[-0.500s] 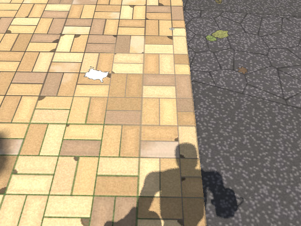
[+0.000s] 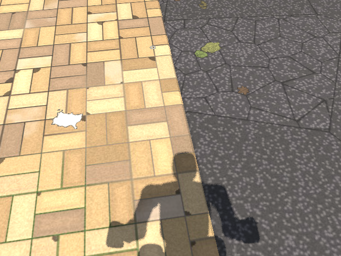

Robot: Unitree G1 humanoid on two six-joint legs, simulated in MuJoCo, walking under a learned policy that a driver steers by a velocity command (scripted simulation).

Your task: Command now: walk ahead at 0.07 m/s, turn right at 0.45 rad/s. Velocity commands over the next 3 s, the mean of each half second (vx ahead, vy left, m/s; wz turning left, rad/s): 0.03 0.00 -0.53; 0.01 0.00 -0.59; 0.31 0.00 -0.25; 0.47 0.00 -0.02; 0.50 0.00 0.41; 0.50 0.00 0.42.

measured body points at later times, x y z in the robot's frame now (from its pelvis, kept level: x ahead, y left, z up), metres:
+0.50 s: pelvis +0.06 +0.00 -0.01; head +0.09 -0.01 +0.44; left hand +0.30 +0.23 -0.10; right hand +0.12 -0.31 -0.11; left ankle +0.11 +0.13 -0.73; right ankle +0.08 -0.12 -0.74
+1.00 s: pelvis +0.04 -0.02 -0.01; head +0.06 -0.06 +0.44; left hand +0.34 +0.11 -0.09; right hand -0.02 -0.34 -0.13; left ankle +0.10 +0.12 -0.71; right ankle -0.02 -0.11 -0.74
